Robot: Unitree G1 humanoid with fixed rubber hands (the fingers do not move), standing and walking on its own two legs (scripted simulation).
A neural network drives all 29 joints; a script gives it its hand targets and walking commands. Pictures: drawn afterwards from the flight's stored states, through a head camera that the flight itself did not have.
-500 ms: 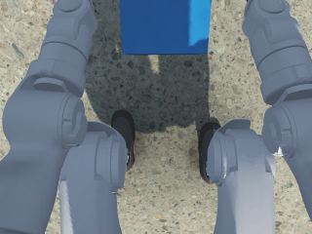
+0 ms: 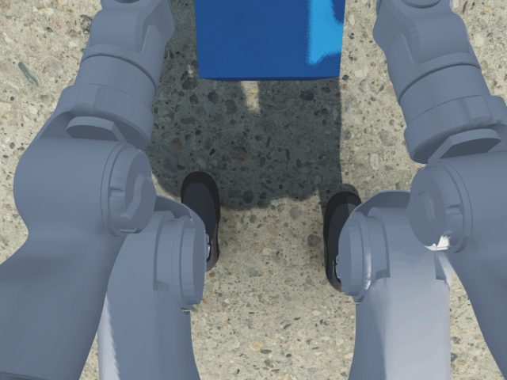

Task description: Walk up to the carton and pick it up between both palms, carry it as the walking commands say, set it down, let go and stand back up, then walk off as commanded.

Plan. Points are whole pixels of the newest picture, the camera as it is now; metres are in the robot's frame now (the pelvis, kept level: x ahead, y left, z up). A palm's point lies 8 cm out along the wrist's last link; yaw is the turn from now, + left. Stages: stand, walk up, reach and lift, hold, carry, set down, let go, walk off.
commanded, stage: reach and lift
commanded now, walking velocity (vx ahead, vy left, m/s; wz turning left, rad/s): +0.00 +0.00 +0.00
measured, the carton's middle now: out of the picture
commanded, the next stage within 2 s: none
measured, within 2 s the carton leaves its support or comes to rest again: leaves its support in 0.80 s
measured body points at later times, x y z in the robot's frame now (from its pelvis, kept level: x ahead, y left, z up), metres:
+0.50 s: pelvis +0.02 +0.00 -0.01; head +0.39 +0.00 +0.23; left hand +0.58 +0.15 -0.20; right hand +0.57 -0.11 -0.20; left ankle +0.14 +0.15 -0.34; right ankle +0.10 -0.14 -0.34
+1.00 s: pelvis +0.01 +0.00 -0.01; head +0.38 +0.00 +0.25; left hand +0.58 +0.15 -0.17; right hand +0.57 -0.11 -0.18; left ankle +0.14 +0.15 -0.34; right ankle +0.10 -0.14 -0.34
